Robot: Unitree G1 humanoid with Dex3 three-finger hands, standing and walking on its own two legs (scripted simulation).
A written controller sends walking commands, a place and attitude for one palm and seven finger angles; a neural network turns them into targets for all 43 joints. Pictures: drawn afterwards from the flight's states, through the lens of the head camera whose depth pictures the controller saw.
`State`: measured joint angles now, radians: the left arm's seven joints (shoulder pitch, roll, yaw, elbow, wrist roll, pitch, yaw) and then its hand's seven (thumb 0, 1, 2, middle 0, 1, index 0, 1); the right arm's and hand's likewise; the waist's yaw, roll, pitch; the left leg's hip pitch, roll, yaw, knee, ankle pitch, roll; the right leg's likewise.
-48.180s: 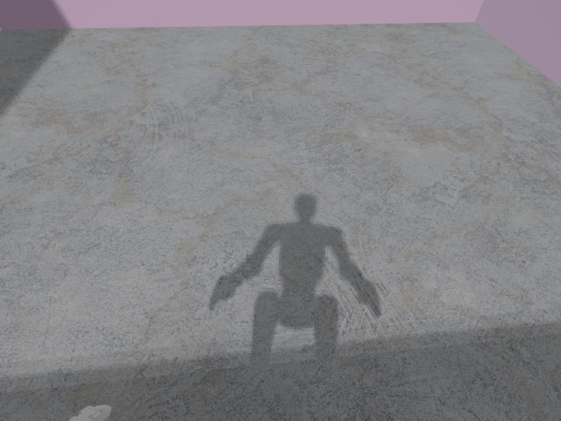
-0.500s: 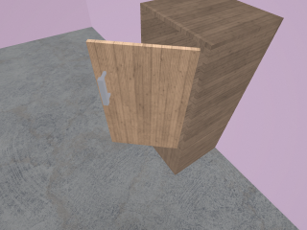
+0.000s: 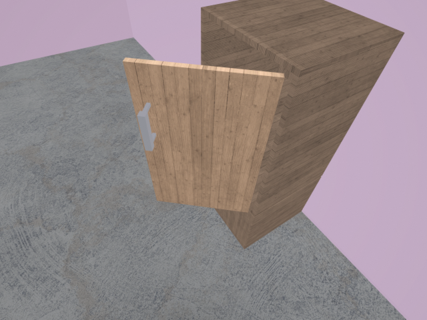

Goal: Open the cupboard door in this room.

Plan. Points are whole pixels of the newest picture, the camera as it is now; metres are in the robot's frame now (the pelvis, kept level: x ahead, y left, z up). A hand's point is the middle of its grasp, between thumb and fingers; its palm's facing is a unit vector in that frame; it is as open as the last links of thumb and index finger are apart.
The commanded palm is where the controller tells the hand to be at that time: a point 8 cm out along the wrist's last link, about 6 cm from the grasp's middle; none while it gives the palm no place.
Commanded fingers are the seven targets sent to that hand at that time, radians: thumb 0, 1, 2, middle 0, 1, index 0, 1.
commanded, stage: look again from close up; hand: left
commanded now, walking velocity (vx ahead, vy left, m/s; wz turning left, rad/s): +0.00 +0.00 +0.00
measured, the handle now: (148, 127) +0.57 +0.21 +0.00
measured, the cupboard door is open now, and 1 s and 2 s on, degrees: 50 50 50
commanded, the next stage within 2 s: come to a stop and stand still in 0.56 s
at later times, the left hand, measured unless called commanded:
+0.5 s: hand out of the picture +0.02 +0.22 -0.18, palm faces -0.02 -0.97 -0.24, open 7.4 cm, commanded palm none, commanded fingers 0.00 0.90 0.90 -0.20 -0.30 -0.20 -0.30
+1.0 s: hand out of the picture +0.01 +0.24 -0.18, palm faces +0.00 -0.97 -0.24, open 7.4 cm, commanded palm none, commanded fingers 0.00 0.90 0.90 -0.20 -0.30 -0.20 -0.30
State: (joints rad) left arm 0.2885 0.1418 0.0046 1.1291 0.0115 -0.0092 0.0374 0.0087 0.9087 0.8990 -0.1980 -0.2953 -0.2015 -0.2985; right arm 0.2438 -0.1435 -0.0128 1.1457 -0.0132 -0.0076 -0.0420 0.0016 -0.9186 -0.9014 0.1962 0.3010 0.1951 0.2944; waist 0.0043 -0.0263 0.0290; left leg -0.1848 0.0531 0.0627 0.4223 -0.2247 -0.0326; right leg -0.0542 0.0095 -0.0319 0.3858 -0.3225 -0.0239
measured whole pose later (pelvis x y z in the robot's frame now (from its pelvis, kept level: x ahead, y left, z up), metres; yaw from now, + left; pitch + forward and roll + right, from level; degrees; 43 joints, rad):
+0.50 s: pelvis -0.01 +0.03 -0.01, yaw -2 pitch -1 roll +0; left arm 0.27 0.20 -0.01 1.03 0.02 0.00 0.04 0.01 0.91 0.90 -0.20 -0.30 -0.20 -0.30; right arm 0.25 -0.18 0.00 1.05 -0.01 -0.01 -0.02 0.00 -0.93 -0.90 0.20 0.30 0.20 0.29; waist 0.00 0.00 0.02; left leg -0.26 0.02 0.09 0.55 -0.28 0.01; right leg -0.15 -0.03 0.01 0.53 -0.38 0.02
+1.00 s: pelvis -0.03 +0.04 -0.01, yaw +0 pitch -2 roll -1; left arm 0.29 0.23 0.00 0.95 0.03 0.00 0.04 0.01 0.91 0.90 -0.20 -0.30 -0.20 -0.30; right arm 0.21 -0.22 -0.03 0.97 -0.02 -0.01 -0.02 0.00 -0.91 -0.90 0.20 0.30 0.20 0.29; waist 0.00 -0.02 0.02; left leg -0.30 0.03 0.06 0.61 -0.28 0.03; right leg -0.16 -0.02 -0.01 0.56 -0.37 0.03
